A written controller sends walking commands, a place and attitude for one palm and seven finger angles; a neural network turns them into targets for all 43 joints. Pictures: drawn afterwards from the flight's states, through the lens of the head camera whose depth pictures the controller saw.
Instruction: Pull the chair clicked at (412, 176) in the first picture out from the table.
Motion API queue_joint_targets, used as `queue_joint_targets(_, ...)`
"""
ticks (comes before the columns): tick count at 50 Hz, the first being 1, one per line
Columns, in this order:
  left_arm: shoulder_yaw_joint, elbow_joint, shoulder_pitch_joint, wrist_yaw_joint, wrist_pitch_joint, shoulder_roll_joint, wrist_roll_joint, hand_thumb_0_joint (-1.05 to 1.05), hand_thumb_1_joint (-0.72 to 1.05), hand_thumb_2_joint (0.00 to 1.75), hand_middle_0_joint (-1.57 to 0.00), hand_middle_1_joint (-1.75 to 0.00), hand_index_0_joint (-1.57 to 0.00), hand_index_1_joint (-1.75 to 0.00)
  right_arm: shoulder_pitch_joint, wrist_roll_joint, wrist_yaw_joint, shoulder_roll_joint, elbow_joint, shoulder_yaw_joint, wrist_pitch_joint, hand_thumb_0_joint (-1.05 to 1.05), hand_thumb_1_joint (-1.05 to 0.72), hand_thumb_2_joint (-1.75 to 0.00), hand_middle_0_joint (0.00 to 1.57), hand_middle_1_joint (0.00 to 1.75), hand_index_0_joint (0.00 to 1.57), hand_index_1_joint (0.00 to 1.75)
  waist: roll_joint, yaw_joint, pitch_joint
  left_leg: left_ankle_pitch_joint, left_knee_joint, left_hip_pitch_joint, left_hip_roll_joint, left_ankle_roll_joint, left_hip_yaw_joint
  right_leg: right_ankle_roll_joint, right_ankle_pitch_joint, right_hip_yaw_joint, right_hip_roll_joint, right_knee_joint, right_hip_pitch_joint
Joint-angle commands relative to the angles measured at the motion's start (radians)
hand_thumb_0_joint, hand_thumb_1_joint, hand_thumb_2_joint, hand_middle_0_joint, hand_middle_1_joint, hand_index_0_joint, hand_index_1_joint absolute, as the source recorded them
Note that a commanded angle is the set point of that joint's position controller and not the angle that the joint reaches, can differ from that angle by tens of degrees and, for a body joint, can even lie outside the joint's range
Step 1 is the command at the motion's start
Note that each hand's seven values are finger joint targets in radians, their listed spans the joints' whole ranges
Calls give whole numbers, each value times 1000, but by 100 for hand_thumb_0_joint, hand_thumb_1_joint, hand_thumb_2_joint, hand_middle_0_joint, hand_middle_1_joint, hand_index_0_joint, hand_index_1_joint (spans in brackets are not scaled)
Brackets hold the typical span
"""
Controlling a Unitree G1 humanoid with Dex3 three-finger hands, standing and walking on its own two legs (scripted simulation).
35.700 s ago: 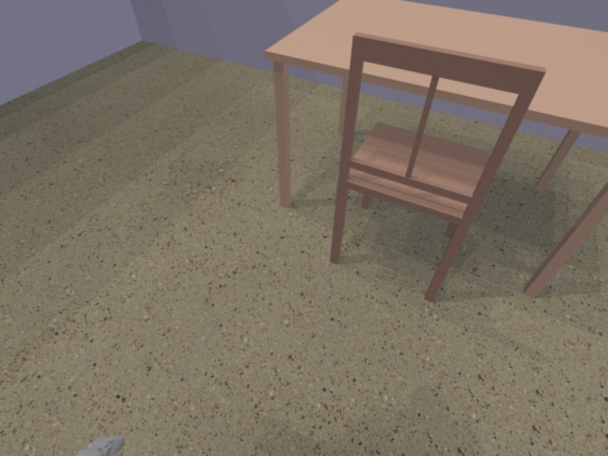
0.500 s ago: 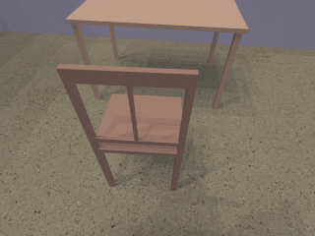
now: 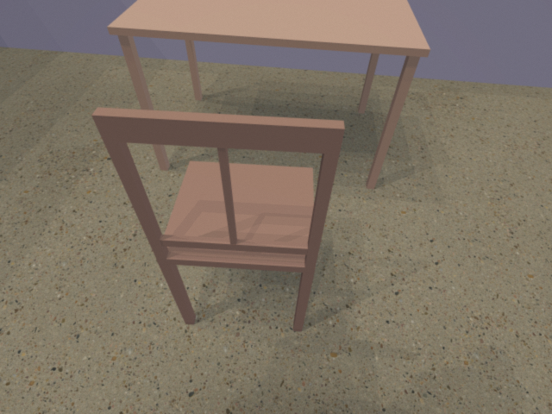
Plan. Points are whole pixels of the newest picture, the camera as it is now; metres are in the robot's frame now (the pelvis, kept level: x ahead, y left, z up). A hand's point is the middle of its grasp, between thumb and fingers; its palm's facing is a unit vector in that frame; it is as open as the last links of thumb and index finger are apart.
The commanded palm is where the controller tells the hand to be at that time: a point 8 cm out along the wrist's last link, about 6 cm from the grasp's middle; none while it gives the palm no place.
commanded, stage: look to check the result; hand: left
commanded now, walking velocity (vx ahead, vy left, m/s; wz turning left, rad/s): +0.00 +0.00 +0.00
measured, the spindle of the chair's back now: (228, 200) +0.55 +0.14 -0.07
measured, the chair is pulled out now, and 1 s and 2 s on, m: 0.60 0.60 0.60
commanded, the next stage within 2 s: stand and wait in 0.74 s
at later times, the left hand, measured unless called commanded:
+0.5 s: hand out of the picture +0.01 +0.17 -0.18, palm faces +0.05 -0.98 -0.19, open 7.3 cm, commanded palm none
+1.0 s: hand out of the picture +0.01 +0.16 -0.17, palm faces +0.06 -0.98 -0.19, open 7.3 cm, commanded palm none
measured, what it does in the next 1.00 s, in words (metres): stands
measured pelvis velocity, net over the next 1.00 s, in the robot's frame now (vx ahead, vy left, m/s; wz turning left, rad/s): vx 0.00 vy -0.01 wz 0.01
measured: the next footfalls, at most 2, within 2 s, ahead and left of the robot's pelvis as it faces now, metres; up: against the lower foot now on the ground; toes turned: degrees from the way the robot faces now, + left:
none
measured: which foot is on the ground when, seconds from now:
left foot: down 0.00-1.00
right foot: down 0.00-1.00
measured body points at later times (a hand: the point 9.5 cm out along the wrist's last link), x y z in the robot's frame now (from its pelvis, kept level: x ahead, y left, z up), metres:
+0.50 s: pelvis +0.01 +0.00 +0.00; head +0.02 +0.00 +0.45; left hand +0.00 +0.22 -0.16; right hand -0.02 -0.20 -0.16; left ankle -0.04 +0.13 -0.74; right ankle +0.04 -0.12 -0.74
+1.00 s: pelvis +0.00 -0.01 +0.00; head +0.03 -0.01 +0.45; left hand +0.00 +0.22 -0.16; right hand -0.02 -0.21 -0.16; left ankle -0.04 +0.13 -0.74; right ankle +0.04 -0.12 -0.74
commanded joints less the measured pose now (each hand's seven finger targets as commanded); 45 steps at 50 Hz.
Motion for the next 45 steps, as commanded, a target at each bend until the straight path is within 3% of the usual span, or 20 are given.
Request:
queue_joint_targets(1, 19, -30, 57, 10, -16, 96, 5, 0, 90, 90, -20, -30, -20, -30, 101, -4, -4, -75, -19, -13, -6, 0, -90, -90, 20, 30, 20, 30, 16, -7, 69, 87, -113, -139, 54, 60, -40, -42, -19, 77, -81, -95, 37)
queue_joint_targets(7, 21, -30, 57, 10, -15, 97, 4, 0, 90, 90, -20, -30, -20, -30, 98, -4, -5, -72, -16, -11, -6, 0, -90, -90, 20, 30, 20, 30, 31, -4, 63, 94, -112, -142, 55, 59, -41, -43, -10, 75, -80, -87, 45)
queue_joint_targets(10, 21, -28, 57, 10, -16, 93, 4, 0, 90, 90, -20, -30, -20, -30, 97, -2, -6, -71, -15, -12, -6, 0, -90, -90, 20, 30, 20, 30, 10, -5, 67, 104, -115, -134, 57, 59, -43, -44, 4, 73, -75, -86, 40)
queue_joint_targets(16, 22, -32, 52, 11, -15, 90, 4, 0, 90, 90, -20, -30, -20, -30, 90, -3, -8, -73, -15, -13, -9, 0, -90, -90, 20, 30, 20, 30, 42, -4, 65, 122, -119, -137, 62, 60, -47, -42, 31, 66, -77, -72, 49)
queue_joint_targets(19, 25, -29, 58, 11, -18, 88, 4, 0, 90, 90, -20, -30, -20, -30, 89, -2, -8, -72, -14, -13, -11, 0, -90, -90, 20, 30, 20, 30, 13, -3, 35, 161, -108, -112, 61, 58, -38, -43, 76, 67, -83, -64, 64)
queue_joint_targets(27, 25, -31, 48, 10, -16, 92, 4, 0, 90, 90, -20, -30, -20, -30, 79, -3, -8, -72, -15, -13, -7, 0, -90, -90, 20, 30, 20, 30, 25, -4, 65, 136, -112, -126, 56, 56, -38, -42, 45, 67, -84, -74, 52)
queue_joint_targets(34, 28, -33, 44, 10, -20, 94, 3, 0, 90, 90, -20, -30, -20, -30, 82, -2, -9, -75, -16, -14, -12, 0, -90, -90, 20, 30, 20, 30, 20, -7, 25, 196, -109, -98, 63, 55, -39, -43, 109, 58, -86, -57, 80)
queue_joint_targets(45, 26, -32, 45, 10, -16, 94, 4, 0, 90, 90, -20, -30, -20, -30, 67, -2, -8, -76, -17, -13, -5, 0, -90, -90, 20, 30, 20, 30, 14, -2, 71, 121, -119, -114, 58, 58, -39, -44, 27, 68, -79, -86, 49)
